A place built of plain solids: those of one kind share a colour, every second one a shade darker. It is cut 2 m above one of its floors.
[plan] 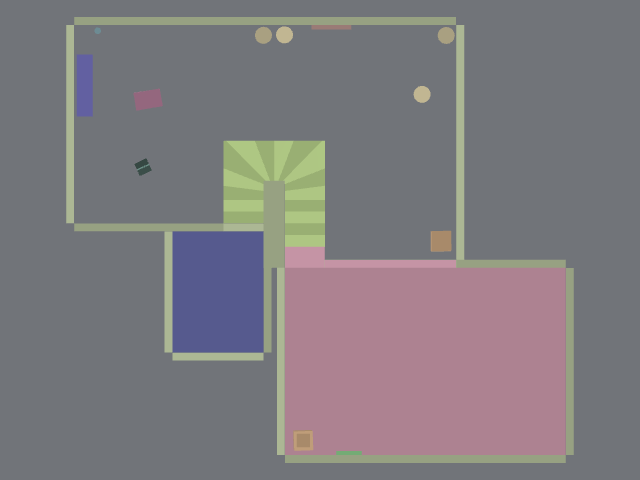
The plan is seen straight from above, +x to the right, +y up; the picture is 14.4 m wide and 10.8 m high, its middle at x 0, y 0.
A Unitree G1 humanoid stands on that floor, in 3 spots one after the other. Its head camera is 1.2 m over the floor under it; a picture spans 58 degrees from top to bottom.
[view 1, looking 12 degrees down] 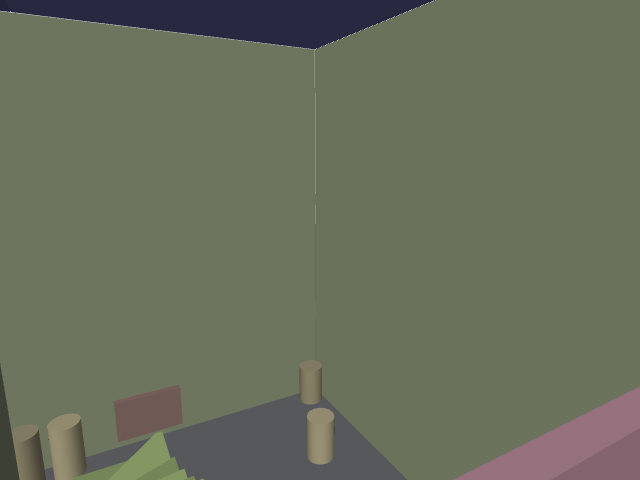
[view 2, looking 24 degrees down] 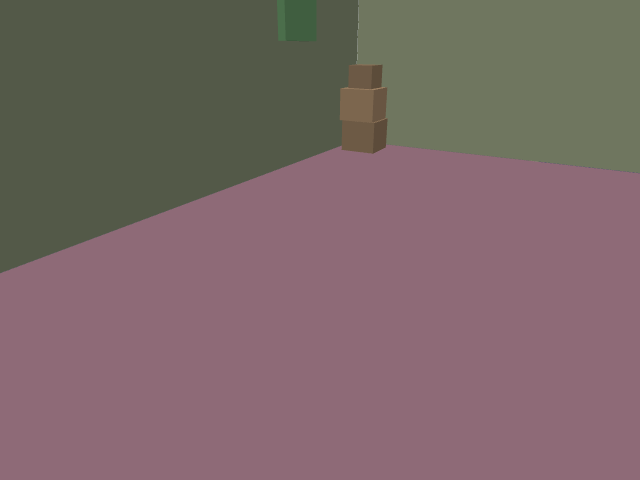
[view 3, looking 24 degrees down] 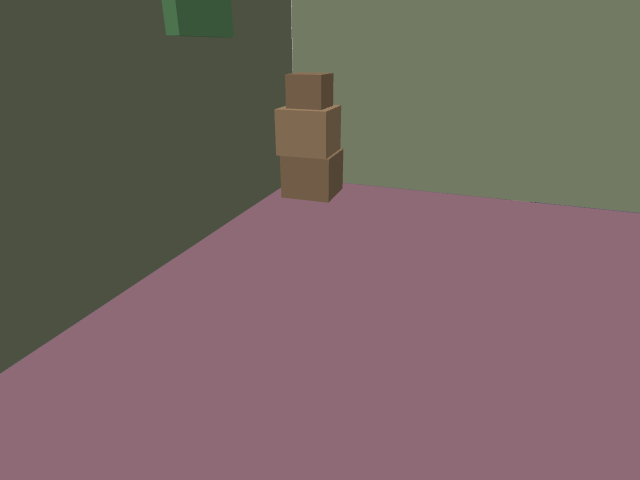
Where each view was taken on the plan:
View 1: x -0.32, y -1.42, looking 61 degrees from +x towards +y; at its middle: wall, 7.13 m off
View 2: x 4.70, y -2.10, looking -149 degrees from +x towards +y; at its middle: floor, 2.95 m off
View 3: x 3.10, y -3.16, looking -160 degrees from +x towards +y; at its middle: floor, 2.95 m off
